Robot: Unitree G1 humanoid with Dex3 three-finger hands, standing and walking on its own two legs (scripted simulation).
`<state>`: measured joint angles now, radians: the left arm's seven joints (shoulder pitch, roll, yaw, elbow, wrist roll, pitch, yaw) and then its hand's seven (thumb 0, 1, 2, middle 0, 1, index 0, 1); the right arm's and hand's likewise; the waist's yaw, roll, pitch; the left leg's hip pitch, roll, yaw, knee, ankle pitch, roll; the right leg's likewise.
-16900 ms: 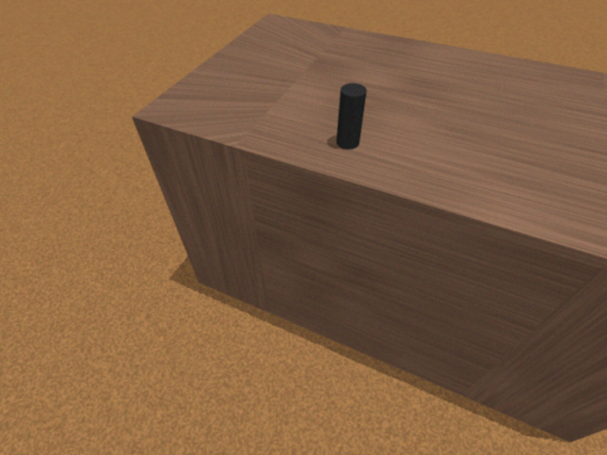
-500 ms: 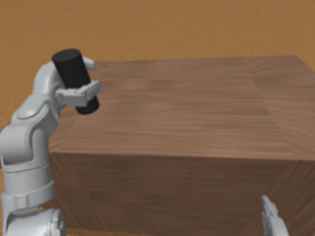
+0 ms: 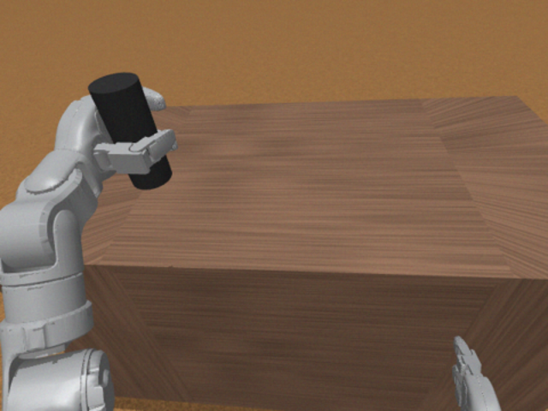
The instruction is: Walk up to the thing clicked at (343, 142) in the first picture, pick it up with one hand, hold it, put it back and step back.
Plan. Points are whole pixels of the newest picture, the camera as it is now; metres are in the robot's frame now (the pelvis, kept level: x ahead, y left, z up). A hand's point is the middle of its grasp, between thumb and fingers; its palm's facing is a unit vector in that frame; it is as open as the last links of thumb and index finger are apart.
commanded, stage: hold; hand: left
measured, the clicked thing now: (135, 135) +0.34 +0.17 +0.30
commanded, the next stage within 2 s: crouch in 0.84 s
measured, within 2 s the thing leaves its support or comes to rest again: neither
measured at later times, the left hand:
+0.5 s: hand (140, 127) +0.34 +0.16 +0.30, palm faces +0.01 -1.00 -0.02, open 7.0 cm
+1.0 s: hand (142, 127) +0.34 +0.16 +0.31, palm faces +0.01 -1.00 -0.03, open 7.0 cm
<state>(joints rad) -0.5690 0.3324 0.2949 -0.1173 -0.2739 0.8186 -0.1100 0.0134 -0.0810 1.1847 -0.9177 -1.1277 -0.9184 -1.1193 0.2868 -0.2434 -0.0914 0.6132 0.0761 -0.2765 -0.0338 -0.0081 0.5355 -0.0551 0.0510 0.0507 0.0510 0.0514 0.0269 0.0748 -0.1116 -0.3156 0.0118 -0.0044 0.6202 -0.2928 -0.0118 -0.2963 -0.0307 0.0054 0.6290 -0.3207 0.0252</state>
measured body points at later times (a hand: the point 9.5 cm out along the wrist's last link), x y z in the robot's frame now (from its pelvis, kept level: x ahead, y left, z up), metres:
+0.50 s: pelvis +0.00 +0.00 +0.00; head -0.05 -0.03 +0.45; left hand +0.34 +0.21 +0.31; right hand +0.17 -0.25 -0.06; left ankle +0.02 +0.13 -0.73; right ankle +0.01 -0.13 -0.73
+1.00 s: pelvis +0.00 +0.00 +0.00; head -0.05 -0.04 +0.45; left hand +0.33 +0.21 +0.31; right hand +0.17 -0.26 -0.06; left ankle +0.02 +0.13 -0.73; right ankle +0.01 -0.13 -0.73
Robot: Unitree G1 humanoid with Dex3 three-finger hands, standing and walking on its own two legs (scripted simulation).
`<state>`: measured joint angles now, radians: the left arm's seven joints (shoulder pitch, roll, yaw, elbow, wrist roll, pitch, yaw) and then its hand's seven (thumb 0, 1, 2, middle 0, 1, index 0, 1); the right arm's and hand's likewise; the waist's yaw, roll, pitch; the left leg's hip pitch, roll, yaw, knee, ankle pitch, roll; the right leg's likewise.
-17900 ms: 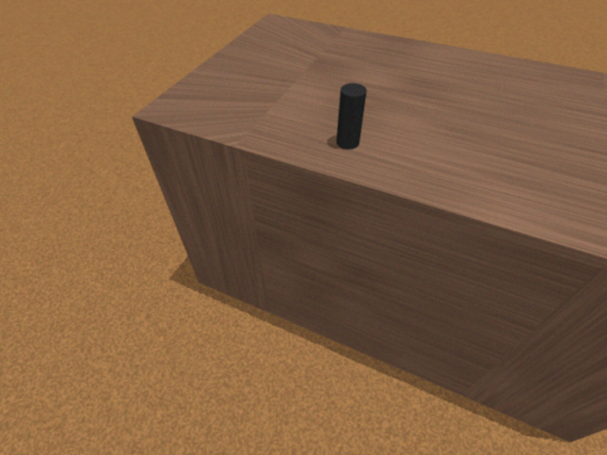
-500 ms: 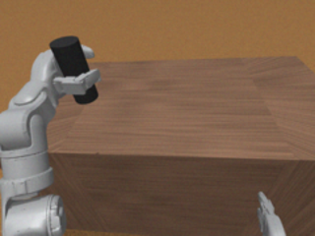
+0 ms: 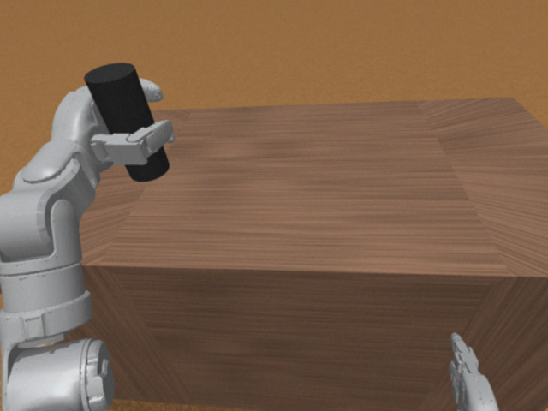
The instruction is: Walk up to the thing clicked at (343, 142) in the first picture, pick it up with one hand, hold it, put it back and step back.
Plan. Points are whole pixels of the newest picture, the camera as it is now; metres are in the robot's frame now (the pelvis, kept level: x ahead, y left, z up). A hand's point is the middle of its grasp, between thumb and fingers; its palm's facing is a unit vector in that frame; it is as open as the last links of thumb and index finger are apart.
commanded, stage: crouch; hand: left
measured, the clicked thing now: (132, 126) +0.34 +0.17 +0.31
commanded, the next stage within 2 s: lower in 1.32 s
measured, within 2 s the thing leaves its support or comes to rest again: neither
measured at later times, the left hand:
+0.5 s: hand (183, 156) +0.42 +0.15 +0.22, palm faces +0.05 -1.00 +0.02, open 7.0 cm
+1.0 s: hand (197, 162) +0.47 +0.15 +0.17, palm faces +0.06 -1.00 +0.00, open 7.0 cm
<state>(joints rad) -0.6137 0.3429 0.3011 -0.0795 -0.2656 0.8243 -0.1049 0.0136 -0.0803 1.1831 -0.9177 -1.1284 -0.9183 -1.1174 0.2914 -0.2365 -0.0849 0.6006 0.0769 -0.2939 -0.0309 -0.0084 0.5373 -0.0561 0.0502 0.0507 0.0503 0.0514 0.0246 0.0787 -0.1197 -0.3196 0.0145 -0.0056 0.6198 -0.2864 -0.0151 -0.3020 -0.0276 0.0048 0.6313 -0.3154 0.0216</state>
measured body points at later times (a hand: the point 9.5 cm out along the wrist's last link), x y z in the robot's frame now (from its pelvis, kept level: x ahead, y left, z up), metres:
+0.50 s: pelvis -0.01 +0.00 +0.00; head -0.02 -0.01 +0.45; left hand +0.41 +0.20 +0.22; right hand +0.15 -0.26 -0.06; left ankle +0.03 +0.13 -0.73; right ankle +0.01 -0.13 -0.73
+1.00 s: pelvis +0.01 +0.00 +0.00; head +0.03 +0.00 +0.45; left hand +0.46 +0.20 +0.17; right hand +0.15 -0.26 -0.07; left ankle +0.03 +0.13 -0.73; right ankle +0.01 -0.13 -0.73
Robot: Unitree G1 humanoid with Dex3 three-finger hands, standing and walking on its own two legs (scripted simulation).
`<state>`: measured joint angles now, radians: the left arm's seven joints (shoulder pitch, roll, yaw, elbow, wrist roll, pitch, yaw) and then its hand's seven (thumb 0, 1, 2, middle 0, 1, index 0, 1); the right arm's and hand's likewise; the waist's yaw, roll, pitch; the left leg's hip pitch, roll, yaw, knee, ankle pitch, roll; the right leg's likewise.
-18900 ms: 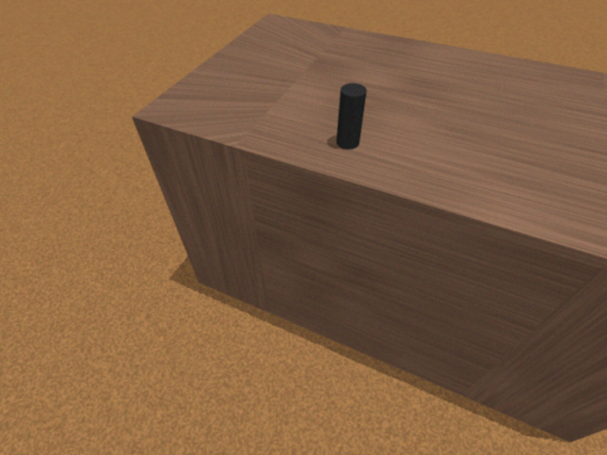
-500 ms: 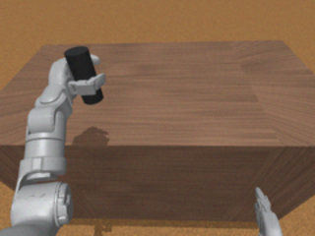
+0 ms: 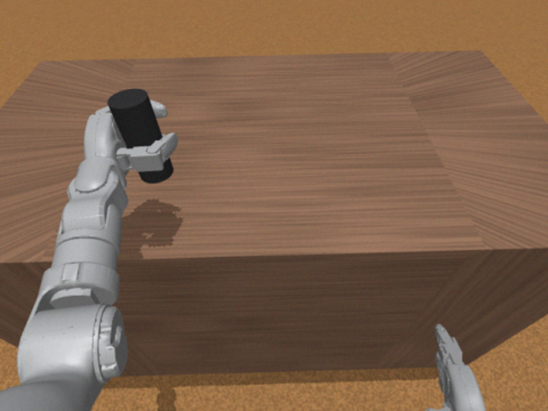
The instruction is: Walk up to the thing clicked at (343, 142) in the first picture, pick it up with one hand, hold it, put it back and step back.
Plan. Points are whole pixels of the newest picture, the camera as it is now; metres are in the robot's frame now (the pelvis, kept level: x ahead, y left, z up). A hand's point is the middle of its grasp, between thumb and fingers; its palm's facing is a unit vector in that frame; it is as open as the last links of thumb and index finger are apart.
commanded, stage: crouch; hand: left
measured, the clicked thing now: (143, 139) +0.46 +0.17 +0.17
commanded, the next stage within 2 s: lower in 0.32 s
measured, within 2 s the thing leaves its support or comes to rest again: rests again in 1.42 s
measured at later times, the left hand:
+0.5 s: hand (160, 139) +0.48 +0.15 +0.15, palm faces +0.07 -1.00 +0.01, open 7.0 cm
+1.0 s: hand (172, 163) +0.50 +0.15 +0.09, palm faces +0.07 -1.00 +0.01, open 7.0 cm
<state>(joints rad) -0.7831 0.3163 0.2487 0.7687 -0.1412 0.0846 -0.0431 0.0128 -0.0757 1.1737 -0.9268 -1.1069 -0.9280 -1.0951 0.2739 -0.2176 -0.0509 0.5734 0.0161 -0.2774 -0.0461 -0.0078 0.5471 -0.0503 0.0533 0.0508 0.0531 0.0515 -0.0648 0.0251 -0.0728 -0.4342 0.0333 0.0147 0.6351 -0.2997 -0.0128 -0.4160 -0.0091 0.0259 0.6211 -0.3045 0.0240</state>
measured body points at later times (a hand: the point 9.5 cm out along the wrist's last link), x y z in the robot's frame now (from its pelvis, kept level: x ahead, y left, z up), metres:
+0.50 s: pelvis +0.01 +0.00 +0.00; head +0.05 +0.00 +0.45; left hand +0.47 +0.21 +0.15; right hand +0.16 -0.26 -0.07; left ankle +0.01 +0.13 -0.72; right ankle +0.01 -0.14 -0.72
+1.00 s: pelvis +0.00 +0.00 -0.02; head +0.08 +0.01 +0.42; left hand +0.49 +0.21 +0.09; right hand +0.15 -0.27 -0.09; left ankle +0.01 +0.13 -0.72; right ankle +0.01 -0.14 -0.72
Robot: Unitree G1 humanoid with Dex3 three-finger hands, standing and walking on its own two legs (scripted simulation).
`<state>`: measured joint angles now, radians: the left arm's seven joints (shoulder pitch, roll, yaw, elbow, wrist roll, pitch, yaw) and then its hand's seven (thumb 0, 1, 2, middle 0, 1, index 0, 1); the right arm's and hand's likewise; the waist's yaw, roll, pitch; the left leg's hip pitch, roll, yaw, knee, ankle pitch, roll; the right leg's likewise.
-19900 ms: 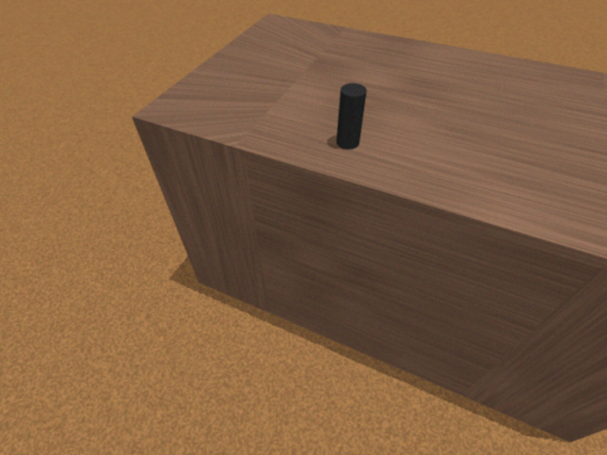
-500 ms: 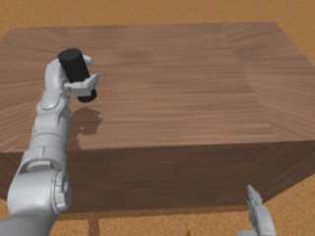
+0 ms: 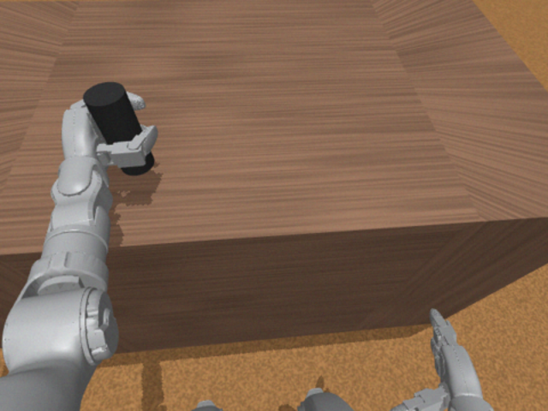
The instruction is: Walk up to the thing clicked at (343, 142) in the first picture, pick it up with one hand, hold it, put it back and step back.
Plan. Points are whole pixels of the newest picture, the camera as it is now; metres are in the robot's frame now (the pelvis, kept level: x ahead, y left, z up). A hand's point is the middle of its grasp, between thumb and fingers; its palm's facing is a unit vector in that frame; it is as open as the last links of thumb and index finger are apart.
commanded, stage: lower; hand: left
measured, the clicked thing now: (122, 132) +0.49 +0.17 +0.11
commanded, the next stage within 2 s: loosen in 0.62 s
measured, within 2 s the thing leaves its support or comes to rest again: rests again in 0.42 s
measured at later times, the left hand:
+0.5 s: hand (139, 144) +0.50 +0.16 +0.08, palm faces +0.08 -1.00 +0.00, open 7.0 cm
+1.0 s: hand (141, 146) +0.51 +0.16 +0.07, palm faces +0.09 -1.00 +0.01, open 7.7 cm
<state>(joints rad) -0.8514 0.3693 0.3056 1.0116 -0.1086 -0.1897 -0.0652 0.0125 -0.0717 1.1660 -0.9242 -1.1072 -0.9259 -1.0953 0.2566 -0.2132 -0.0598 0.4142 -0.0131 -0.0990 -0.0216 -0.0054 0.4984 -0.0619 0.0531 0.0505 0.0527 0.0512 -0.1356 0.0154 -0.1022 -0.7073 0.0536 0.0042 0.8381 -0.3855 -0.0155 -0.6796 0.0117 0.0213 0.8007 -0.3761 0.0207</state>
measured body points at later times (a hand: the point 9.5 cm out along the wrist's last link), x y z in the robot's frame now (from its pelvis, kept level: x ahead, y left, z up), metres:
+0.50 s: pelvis +0.00 +0.01 -0.01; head +0.10 +0.02 +0.43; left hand +0.49 +0.21 +0.08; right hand +0.15 -0.26 -0.06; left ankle +0.01 +0.13 -0.70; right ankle +0.00 -0.13 -0.70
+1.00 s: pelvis +0.00 +0.00 -0.02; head +0.10 +0.02 +0.42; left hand +0.50 +0.21 +0.07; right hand +0.15 -0.26 -0.06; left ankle +0.01 +0.13 -0.70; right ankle +0.00 -0.13 -0.70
